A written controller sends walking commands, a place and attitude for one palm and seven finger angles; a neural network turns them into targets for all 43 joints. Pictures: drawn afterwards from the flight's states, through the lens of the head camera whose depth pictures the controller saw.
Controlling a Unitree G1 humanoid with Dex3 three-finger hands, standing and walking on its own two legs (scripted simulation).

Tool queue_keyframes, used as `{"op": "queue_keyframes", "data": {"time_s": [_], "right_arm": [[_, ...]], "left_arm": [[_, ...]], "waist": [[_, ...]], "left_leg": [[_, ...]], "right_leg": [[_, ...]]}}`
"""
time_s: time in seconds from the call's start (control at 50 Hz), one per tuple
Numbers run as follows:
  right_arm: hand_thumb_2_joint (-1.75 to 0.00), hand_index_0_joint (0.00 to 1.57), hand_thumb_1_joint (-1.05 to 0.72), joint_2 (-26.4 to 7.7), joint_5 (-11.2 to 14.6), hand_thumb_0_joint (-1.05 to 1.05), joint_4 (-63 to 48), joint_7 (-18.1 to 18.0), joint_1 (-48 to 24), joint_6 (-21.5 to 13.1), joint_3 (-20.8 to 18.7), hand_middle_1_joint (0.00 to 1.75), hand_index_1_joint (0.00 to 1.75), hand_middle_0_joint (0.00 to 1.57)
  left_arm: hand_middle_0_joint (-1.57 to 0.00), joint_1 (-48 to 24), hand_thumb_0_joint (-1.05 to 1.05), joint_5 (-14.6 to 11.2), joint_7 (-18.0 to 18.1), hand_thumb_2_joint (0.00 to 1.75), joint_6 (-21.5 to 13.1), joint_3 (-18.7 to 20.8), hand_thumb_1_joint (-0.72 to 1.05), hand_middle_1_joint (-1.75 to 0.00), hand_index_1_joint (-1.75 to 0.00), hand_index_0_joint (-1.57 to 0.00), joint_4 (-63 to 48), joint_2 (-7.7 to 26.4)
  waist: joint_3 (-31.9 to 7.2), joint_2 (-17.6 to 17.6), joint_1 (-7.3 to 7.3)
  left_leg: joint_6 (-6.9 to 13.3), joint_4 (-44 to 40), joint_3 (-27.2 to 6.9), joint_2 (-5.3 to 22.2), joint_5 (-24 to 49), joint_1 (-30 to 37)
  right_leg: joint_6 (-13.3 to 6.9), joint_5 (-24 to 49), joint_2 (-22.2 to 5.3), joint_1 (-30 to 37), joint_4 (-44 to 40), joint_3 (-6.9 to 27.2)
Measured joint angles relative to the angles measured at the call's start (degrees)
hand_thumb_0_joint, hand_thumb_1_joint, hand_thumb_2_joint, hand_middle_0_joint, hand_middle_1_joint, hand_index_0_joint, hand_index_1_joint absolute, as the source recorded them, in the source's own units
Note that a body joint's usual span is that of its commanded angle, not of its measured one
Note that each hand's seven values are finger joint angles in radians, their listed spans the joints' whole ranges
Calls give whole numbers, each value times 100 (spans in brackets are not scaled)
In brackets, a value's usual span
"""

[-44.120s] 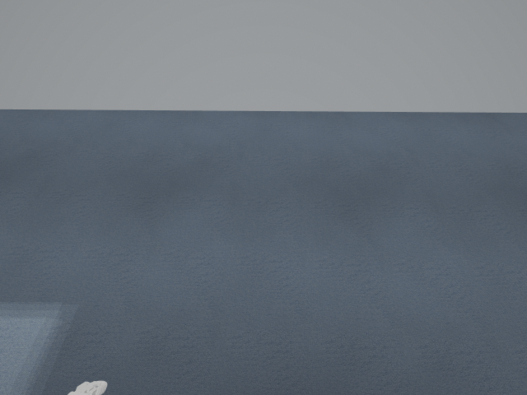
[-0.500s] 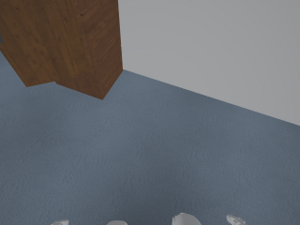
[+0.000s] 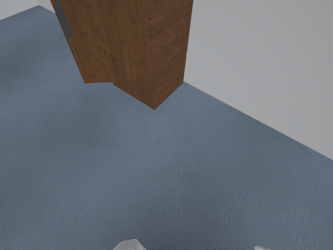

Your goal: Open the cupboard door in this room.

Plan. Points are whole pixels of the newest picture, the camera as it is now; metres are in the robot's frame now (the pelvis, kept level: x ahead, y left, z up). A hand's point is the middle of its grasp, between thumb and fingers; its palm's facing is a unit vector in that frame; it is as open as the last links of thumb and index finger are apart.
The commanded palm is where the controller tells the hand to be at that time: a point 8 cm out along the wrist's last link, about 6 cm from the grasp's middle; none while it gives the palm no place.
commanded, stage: turn to face it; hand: left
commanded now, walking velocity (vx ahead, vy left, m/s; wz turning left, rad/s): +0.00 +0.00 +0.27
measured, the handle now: (64, 19) +1.02 +0.54 -0.03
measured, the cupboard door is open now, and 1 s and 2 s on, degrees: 43 43 43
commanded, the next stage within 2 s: take the last steps up to it in 0.16 s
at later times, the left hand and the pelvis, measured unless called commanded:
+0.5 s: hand out of the picture +0.04 +0.19 -0.15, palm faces +0.21 -0.95 -0.25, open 7.4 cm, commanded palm none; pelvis +0.03 -0.01 +0.00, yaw +9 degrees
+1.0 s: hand (60, 243) +0.14 +0.29 -0.17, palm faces +0.29 -0.93 -0.21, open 7.4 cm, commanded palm none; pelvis +0.16 +0.10 +0.00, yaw +13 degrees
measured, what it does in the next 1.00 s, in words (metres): walks ahead: left foot, then right foot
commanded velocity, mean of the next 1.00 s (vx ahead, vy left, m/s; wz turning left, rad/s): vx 0.23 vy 0.09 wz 0.15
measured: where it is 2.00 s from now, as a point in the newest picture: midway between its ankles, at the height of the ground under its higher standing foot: (129, 187)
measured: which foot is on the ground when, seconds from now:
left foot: up 0.00-0.02, down 0.04-0.38, up 0.40-0.76, down 0.78-1.00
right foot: down 0.00-0.04, up 0.06-0.38, down 0.40-0.78, up 0.80-1.00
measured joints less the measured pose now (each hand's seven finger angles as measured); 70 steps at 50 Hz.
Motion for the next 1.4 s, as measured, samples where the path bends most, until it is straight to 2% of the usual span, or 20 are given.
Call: {"op": "queue_keyframes", "data": {"time_s": [0.04,0.1,0.14,0.2,0.3,0.38,0.44,0.52,0.6,0.72,0.76,0.78,0.8,0.86,0.92,1.04,1.16,1.22,1.28,1.4], "right_arm": [[-90,19,-91,-11,-20,0,-68,4,-47,-90,49,30,30,20],[-90,19,-91,88,-58,0,-128,-58,-125,-227,97,30,30,20],[-90,20,-91,141,-77,0,-152,-137,-109,-255,141,30,30,20],[-90,20,-91,190,-91,0,-121,-208,-60,-266,189,30,30,20],[-90,20,-90,239,-104,0,3,-203,74,-236,214,30,30,20],[-90,20,-90,234,-78,0,105,-161,297,-171,170,30,30,21],[-90,20,-90,118,-72,0,233,-83,440,-64,79,30,30,20],[-90,20,-91,14,-100,0,371,38,501,-4,-18,30,30,20],[-90,19,-91,14,-76,0,367,101,534,-53,-62,30,30,20],[-90,19,-91,37,-53,1,335,152,310,-144,9,30,30,20],[-90,19,-91,59,-59,1,259,143,216,-264,63,30,30,20],[-90,19,-91,29,-77,0,181,128,193,-363,86,30,30,20],[-90,19,-91,41,-95,0,122,78,153,-466,81,30,30,20],[-90,19,-91,232,-113,0,90,-67,137,-582,139,30,30,20],[-90,19,-91,392,-123,0,201,-164,320,-621,198,30,30,20],[-89,20,-94,323,-113,-1,532,-217,831,-670,135,30,30,20],[-90,20,-92,279,-103,0,868,-152,1341,-558,143,30,30,20],[-90,20,-92,251,-84,0,1026,-114,1355,-416,117,30,30,20],[-90,19,-91,249,-100,0,1039,-88,1225,-358,77,30,30,20],[-90,19,-91,357,-89,0,777,-15,904,-405,54,30,30,20]], "left_arm": [[-21,134,1,-40,-16,90,28,35,90,-30,-30,-21,67,54],[-21,78,1,-81,11,90,226,97,90,-30,-30,-21,227,233],[-21,-12,1,-85,31,90,323,137,91,-30,-30,-21,330,297],[-20,-143,1,-77,-4,90,348,174,91,-29,-30,-20,351,330],[-20,-274,1,-75,-40,90,280,160,91,-29,-30,-20,257,282],[-20,-219,1,-49,-102,90,118,131,91,-29,-30,-20,176,200],[-20,-115,1,-3,-93,90,-34,98,91,-29,-30,-20,180,40],[-20,267,1,-13,-70,90,-181,53,91,-29,-30,-20,333,-147],[-21,556,1,-3,-76,90,-279,39,91,-30,-30,-21,607,-211],[-21,866,1,35,-82,90,-312,66,90,-30,-30,-21,948,-195],[-21,994,1,25,-90,90,-267,97,90,-30,-30,-21,1051,-151],[-21,1078,1,9,-105,90,-226,107,90,-30,-30,-21,1084,-158],[-21,1077,1,-11,-118,90,-154,110,90,-30,-30,-21,1125,-139],[-21,826,1,-33,-92,90,44,139,91,-30,-30,-21,1184,-1],[-20,469,1,-4,-122,90,43,163,91,-29,-30,-20,1056,52],[-20,-152,1,0,-168,90,-58,147,91,-29,-30,-20,605,-66],[-20,-521,1,16,-216,90,-186,114,91,-29,-30,-20,298,-130],[-20,-520,0,-3,-165,90,-345,82,91,-29,-30,-20,277,-215],[-20,-261,0,-33,-95,90,-391,45,91,-29,-30,-20,365,-295],[-21,278,-1,-44,-45,90,-463,145,95,-30,-30,-21,778,-138]], "waist": [[-53,3,34],[-32,-143,88],[-55,-122,114],[-82,-19,130],[-159,193,95],[-312,315,55],[-346,445,86],[-395,416,66],[-417,216,51],[-289,29,264],[-263,-33,299],[-285,40,285],[-258,73,237],[-203,-38,236],[-274,0,212],[-439,155,96],[-491,239,-37],[-405,406,-64],[-423,417,-80],[-503,260,-21]], "left_leg": [[153,-845,52,24,781,359],[441,-599,4,-59,635,241],[463,-667,-72,-51,588,277],[420,-987,-206,-38,777,400],[361,-1303,-399,-5,972,519],[272,-986,-525,-41,784,391],[257,533,-594,-114,-222,-155],[137,1986,-418,0,389,-799],[17,1630,-213,199,766,-971],[100,-44,73,252,699,-626],[193,-756,222,171,774,-268],[298,-1022,228,196,1011,-116],[379,-868,225,202,1424,-185],[482,-485,354,129,903,-108],[481,-936,411,43,873,277],[546,-1876,488,-163,984,1114],[406,-1417,486,-180,302,1453],[373,505,182,-43,-361,779],[269,1702,-2,106,162,-34],[75,805,-39,490,981,-773]], "right_leg": [[74,-214,-26,-132,405,-96],[181,-1007,46,-731,1896,358],[201,-1077,184,-1067,2583,593],[198,-807,279,-1323,2794,748],[166,-598,377,-1161,1863,782],[89,-245,476,-466,323,668],[-94,31,446,-332,189,575],[-51,248,331,107,-365,443],[48,387,129,533,-958,278],[343,110,-177,914,-1021,49],[458,-192,-319,908,-654,38],[412,-404,-346,739,-160,28],[310,-682,-346,437,673,157],[-35,-859,-144,-687,3024,670],[-148,-387,-10,-1481,3607,581],[-144,253,108,-1833,1998,387],[-220,622,294,-1052,328,352],[-450,452,418,-856,489,196],[-413,514,492,-439,-41,137],[-317,708,491,338,-1127,112]]}}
